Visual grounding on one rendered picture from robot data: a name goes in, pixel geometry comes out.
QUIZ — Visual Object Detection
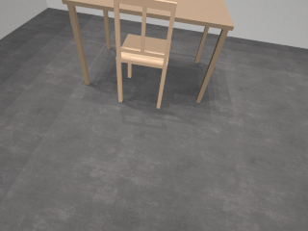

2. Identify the table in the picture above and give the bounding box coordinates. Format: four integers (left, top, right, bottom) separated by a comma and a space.
62, 0, 234, 103

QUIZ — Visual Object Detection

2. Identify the chair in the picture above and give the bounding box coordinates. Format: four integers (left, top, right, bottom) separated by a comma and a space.
114, 0, 177, 109

